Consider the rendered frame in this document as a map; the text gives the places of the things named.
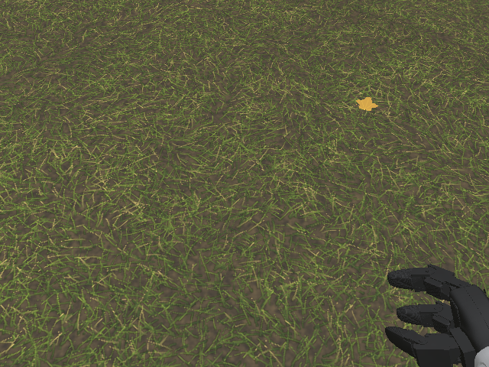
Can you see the right robot hand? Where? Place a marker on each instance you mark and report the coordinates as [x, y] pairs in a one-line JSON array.
[[463, 326]]

